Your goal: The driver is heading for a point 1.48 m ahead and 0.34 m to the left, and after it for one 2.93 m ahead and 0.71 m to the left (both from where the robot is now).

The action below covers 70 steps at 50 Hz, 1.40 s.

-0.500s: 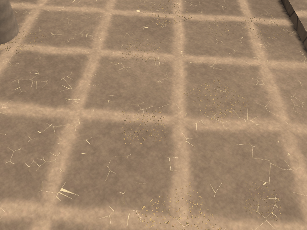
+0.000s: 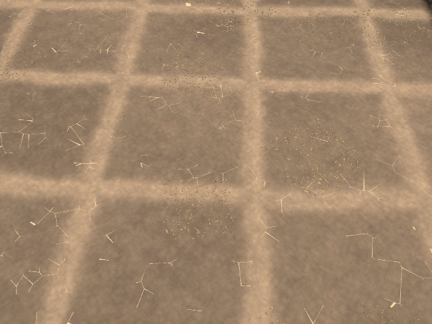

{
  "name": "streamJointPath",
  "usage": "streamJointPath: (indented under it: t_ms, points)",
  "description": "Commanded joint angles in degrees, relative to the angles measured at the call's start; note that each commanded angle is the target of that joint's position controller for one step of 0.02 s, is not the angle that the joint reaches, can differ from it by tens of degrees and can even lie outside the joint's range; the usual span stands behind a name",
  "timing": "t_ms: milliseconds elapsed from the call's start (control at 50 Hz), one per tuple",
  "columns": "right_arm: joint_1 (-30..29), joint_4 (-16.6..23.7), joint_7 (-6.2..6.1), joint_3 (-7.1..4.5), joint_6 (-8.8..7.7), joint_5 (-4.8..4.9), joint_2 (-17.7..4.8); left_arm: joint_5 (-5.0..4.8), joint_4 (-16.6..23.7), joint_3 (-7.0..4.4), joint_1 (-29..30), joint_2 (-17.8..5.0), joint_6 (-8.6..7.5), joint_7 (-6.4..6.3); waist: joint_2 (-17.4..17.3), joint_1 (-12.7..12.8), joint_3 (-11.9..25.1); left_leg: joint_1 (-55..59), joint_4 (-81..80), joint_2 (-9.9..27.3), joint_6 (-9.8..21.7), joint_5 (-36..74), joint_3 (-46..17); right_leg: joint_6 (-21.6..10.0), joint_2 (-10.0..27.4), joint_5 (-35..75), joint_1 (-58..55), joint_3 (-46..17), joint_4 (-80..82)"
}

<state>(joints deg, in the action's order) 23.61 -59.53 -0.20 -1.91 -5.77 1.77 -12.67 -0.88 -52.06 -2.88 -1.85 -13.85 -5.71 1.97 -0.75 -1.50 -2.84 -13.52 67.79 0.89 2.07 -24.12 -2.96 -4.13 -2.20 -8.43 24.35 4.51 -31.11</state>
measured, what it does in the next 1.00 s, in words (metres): walks ahead: left foot, then right foot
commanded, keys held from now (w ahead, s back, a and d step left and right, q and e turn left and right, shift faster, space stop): w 0.94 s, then no key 0.06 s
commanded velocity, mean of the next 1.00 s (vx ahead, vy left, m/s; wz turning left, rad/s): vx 0.49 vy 0.00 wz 0.00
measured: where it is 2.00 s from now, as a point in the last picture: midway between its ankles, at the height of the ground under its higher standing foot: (189, 189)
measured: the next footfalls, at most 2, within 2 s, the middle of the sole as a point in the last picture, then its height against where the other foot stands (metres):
left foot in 0.44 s outside the picture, level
right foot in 0.98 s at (245, 234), level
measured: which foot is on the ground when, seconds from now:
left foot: up 0.00-0.42, down 0.44-0.98, up 1.00-1.00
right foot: down 0.00-0.44, up 0.46-0.96, down 0.98-1.00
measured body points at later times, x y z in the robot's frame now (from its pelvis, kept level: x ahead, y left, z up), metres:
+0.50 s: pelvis +0.30 +0.06 +0.00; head +0.33 +0.07 +0.45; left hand +0.28 +0.33 -0.15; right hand +0.47 -0.19 -0.10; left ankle +0.39 +0.15 -0.72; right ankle +0.12 -0.08 -0.66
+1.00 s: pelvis +0.58 +0.02 +0.00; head +0.61 +0.02 +0.45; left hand +0.79 +0.26 -0.10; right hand +0.53 -0.25 -0.15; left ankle +0.40 +0.16 -0.72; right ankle +0.71 -0.08 -0.73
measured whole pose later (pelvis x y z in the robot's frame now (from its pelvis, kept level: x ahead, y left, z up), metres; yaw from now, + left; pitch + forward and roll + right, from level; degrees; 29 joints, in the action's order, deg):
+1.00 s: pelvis +0.58 +0.02 +0.00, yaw -1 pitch +2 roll +1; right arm 23.1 -58.6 -0.9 -4.1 -3.2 0.4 -14.5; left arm -0.3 -49.7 -3.0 0.3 -13.4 -5.8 2.1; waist 0.5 -3.2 -1.2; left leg 2.1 25.4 0.7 -0.3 -26.5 3.3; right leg -3.9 1.3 -3.4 28.7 2.3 -29.8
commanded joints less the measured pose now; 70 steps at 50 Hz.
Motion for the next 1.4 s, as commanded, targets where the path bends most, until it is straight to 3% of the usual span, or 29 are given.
streamJointPath:
  t_ms: [20, 80, 160, 240, 300, 360, 400, 420, 440, 460, 480, 500, 540, 580, 700, 780, 880, 940, 980, 1000, 1020, 1040, 1060, 1080, 1140, 1180, 1240, 1320, 1400]
  points:
    - [-2.92, 5.37, -0.78, -2.16, -1.66, 0.09, -6.67, 1.06, -0.26, -0.61, -5.43, -3.96, -1.07, 0.33, 1.87, 2.16, 5.04, -21.38, 6.34, 6.77, 1.64, 6.75, -2.06, -10.01, 16.83, 0.33, -17.87, -22.4, 19.92]
    - [-0.65, 5.5, -1.19, -2.08, 0.59, -0.36, -3.1, 0.97, -2.04, -0.43, -6.57, -4.07, -1.32, 0.28, 4.38, -0.82, 2.12, -17.35, 0.48, 8.49, 1.05, 7.9, -1.29, -10.31, 14.34, 1.37, -8.89, -15.85, 24.32]
    - [-10.89, 9.61, -1.18, -2.58, 0.8, -1.51, -4.94, 1.06, -3.39, -1.05, -11.28, -7.48, -1.18, -1.53, 3.07, 0.74, -0.86, -25.47, -12.68, 9.49, -1.48, 19.62, -0.32, -10.57, 14.0, 4.44, -10.39, -12.58, 26.57]
    - [-20.31, 12.02, -0.08, -1.75, 0.18, -1.17, -3.47, 0.26, -4.03, -1.23, -15.92, -8.7, -0.62, -2.3, 2.89, 3.81, -1.16, -22.21, -28.87, 6.27, -1.85, 30.11, 2.94, -7.92, 11.79, 6.92, -12.97, -7.82, 25.91]
    - [-25.5, 13.8, 0.92, -1.33, 0.04, -0.62, -3.73, -0.32, -5.43, -1.47, -20.02, -9.26, 0.01, -2.38, 2.96, 5.7, -2.04, -22.97, -34.28, 5.09, -1.59, 29.32, 3.09, -7.64, 13.88, 6.05, -19.16, -8.14, 23.66]
    - [-26.9, 15.4, 1.97, -1.56, -0.4, -0.45, -5.31, -0.43, -6.18, -1.97, -21.31, -9.9, 1.06, -2.58, 3.69, 4.82, -1.82, -22.93, -37.71, 4.24, 0.44, 23.24, 2.69, -6.45, 17.11, 9.36, -26.04, -9.31, 19.59]
    - [-21.05, 14.34, 2.18, -2.65, -0.71, -0.44, -7.75, -0.3, -5.68, -2.23, -19.38, -10.66, 1.76, -2.64, 5.19, 0.75, 1.77, -13.69, -39.31, 1.59, 2.36, 19.55, 4.86, -4.83, 16.63, 23.28, -27.37, -8.08, 12.27]
    - [-11.77, 11.46, 1.92, -4.12, -0.75, -0.54, -10.32, -0.01, -5.29, -1.77, -18.7, -9.43, 2.11, -2.61, 4.52, -3.57, 7.34, -1.46, -39.71, -0.16, 4.05, 19.85, 6.18, -3.34, 13.58, 30.46, -24.99, -5.64, 1.43]
    - [-0.57, 9.08, 1.4, -5.52, -0.66, -1.25, -14.95, 0.99, -3.81, -0.7, -19.29, -7.17, 2.12, -2.61, -0.87, -7.07, 16.4, 16.53, -38.0, 8.95, 7.78, 20.51, -4.07, -1.21, 10.03, 19.5, -14.03, -2.61, -16.54]
    - [3.68, 7.3, 1.74, -6.49, -0.36, -1.56, -19.62, 0.86, -3.47, 1.62, -26.73, 1.1, 0.75, -1.91, -17.06, -3.22, 24.08, 36.59, -45.21, 21.97, 17.55, 9.45, -32.68, 2.61, -1.24, -16.33, 9.59, -2.78, -37.22]
    - [3.31, 7.8, 1.81, -4.8, -0.41, -1.36, -13.45, -0.61, -4.15, 0.39, -23.68, -4.76, -0.76, -1.68, -12.4, -4.99, 24.46, 36.76, -50.51, 21.61, 16.54, 3.99, -39.11, 1.74, 0.53, -23.86, 16.4, -11.21, -44.78]
    - [-2.11, 8.8, 1.6, -3.93, -0.61, -1.25, -10.83, -1.92, -2.28, -0.58, -17.75, -8.44, -1.67, -1.55, -9.39, -4.39, 15.66, 29.76, -50.7, 19.65, 13.49, 7.28, -29.89, 0.62, 3.59, -19.56, 20.5, -10.65, -46.18]
    - [-10.07, 10.35, 1.68, -2.93, -0.73, -1.98, -7.8, -0.81, -1.38, -0.96, -12.71, -7.91, -1.67, -2.31, -2.17, -1.17, 7.74, 13.91, -53.31, 15.49, 11.39, 19.85, -17.08, 0.68, 8.58, -10.93, 16.22, -8.54, -40.11]
    - [-10.93, 9.71, 1.99, -2.4, -0.98, -2.5, -5.91, -0.36, -1.78, -1.14, -14.72, -5.67, -0.1, -2.39, -3.64, 1.72, 6.25, 7.35, -56.61, 13.02, 10.77, 23.1, -11.74, 0.85, 10.46, -7.72, 10.39, -8.79, -35.62]
    - [-6.08, 7.22, 0.39, -3.14, -0.71, -1.86, -8.85, 0.59, 1.17, -1.22, -6.48, -3.99, 1.32, -2.4, -2.02, 1.27, 1.58, 6.12, -61.28, 11.84, 11.13, 26.79, -4.48, 3.38, 10.96, 4.93, 16.3, -7.44, -19.18]
    - [-2.93, 5.92, -0.19, -3.17, -0.36, -1.32, -9.43, 0.22, 3.14, -0.69, 1.36, -2.98, 0.86, -1.68, -2.58, -1.07, -0.32, 6.48, -62.06, 9.83, 9.28, 24.88, -0.13, 3.52, 8.48, 14.2, 13.21, -4.92, -6.46]
    - [0.98, 3.35, -0.51, -3.62, 0.76, -0.82, -9.96, -0.32, 5.85, -0.41, 7.76, -3.67, 0.25, -0.28, -2.91, -2.42, -2.52, 15.27, -58.63, 13.45, 8.72, 26.23, -0.32, 1.78, 7.32, 10.66, 14.79, -4.95, 0.09]
    - [-0.78, 3.34, -0.82, -4.17, 1.6, -0.69, -11.15, -0.39, 5.6, -1.33, 4.07, -5.99, -0.3, 0.33, -4.46, 0.77, 0.23, 18.53, -52.5, 14.56, 7.12, 39.04, -0.05, -0.5, 5.01, 4.58, 7.37, -3.17, 2.05]
    - [-2.31, 4.15, -1.02, -3.43, 2.32, -1.19, -9.51, 0.76, 0.94, -3.75, -11.26, -10.56, -0.47, -0.1, -3.45, 7.89, 9.87, 12.82, -32.81, 8.66, 3.34, 51.46, 4.02, -3.42, 3.45, 11.53, -15.32, -2.2, 2.74]
    - [0.76, 5.53, -1.06, -2.27, 1.97, -2.77, -6.7, 2.03, -0.56, -4.84, -19.75, -15.73, -0.4, -0.53, 6.18, 8.16, 19.28, -3.1, -12.72, 2.84, 0.01, 29.9, 6.27, -8.76, 16.69, 26.08, -35.55, -17.57, -0.89]
    - [7.54, 4.02, -0.57, -0.64, 0.91, -2.11, -0.97, 1.77, -1.49, -4.45, -20.79, -15.88, 0.03, -0.14, 18.15, 5.26, 27.03, -18.6, 3.85, -6.37, -2.79, -12.73, 0.69, -17.18, 26.94, 29.7, -47.5, -39.21, 6.4]
    - [3.55, 3.61, -0.41, -2.15, 0.07, -0.61, -7.21, 0.76, -0.93, -3.21, -19.51, -11.36, 0.17, -0.08, 10.77, 6.94, 24.2, -21.82, 9.53, -3.58, -2.19, -13.11, -5.94, -14.87, 24.33, 29.53, -43.14, -35.76, 7.61]
    - [-1.51, 5.17, -0.53, -2.57, -0.15, 0.32, -8.56, 0.48, 0.03, -2.45, -13.76, -9.21, 0.16, -0.35, 8.48, 5.6, 16.13, -24.76, 8.95, -0.89, -1.86, -9.15, -3.62, -12.64, 22.65, 33.78, -34.97, -26.35, 7.85]
    - [-4.15, 5.39, -1.0, -2.68, 0.18, -0.21, -8.42, 0.72, 0.8, -1.69, -9.23, -7.31, 0.09, -0.35, 3.51, 3.72, 11.93, -23.04, 5.79, 2.07, -2.19, -4.99, -1.52, -11.1, 20.1, 36.63, -26.78, -20.34, 9.33]
    - [-2.19, 4.85, -1.75, -2.93, 2.7, -1.02, -4.95, 2.49, -0.23, -0.65, -5.41, -3.95, -0.17, -0.43, 4.53, -0.83, 9.09, -11.65, -2.57, 5.1, -2.51, 1.03, -1.1, -9.79, 16.59, 37.89, -12.13, -12.06, 14.16]
    - [-1.94, 4.99, -2.1, -2.75, 3.86, -0.83, -3.52, 3.16, -1.12, -0.69, -4.57, -4.93, -0.56, -1.04, 5.75, -2.06, 8.43, -9.98, -8.57, 4.78, -3.0, 4.28, -1.18, -10.23, 15.94, 39.83, -9.36, -7.64, 15.63]
    - [-7.19, 7.66, -2.19, -2.88, 4.76, -1.21, -5.08, 2.46, -1.1, -1.68, -3.44, -8.68, 0.34, -2.64, 6.21, -1.2, 8.22, -10.66, -17.23, 4.6, -3.41, 10.73, 0.16, -9.53, 15.81, 35.23, -10.34, -3.95, 17.04]
    - [-12.69, 10.64, -1.47, -3.41, 5.85, -0.91, -6.4, 1.71, -1.29, -2.36, -5.33, -9.92, 2.62, -4.37, 5.14, 1.15, 6.18, -13.82, -20.92, 5.01, -3.41, 12.1, 1.27, -9.69, 17.96, 20.39, -14.13, -3.85, 19.06]
    - [-18.17, 13.52, -0.64, -3.72, 6.2, -0.58, -6.33, 0.64, -1.13, -3.18, -8.46, -11.03, 3.46, -4.78, 4.8, 3.63, 3.21, -20.32, -23.42, 5.69, -2.15, 7.18, 1.85, -9.34, 21.87, -4.75, -20.41, -8.25, 22.19]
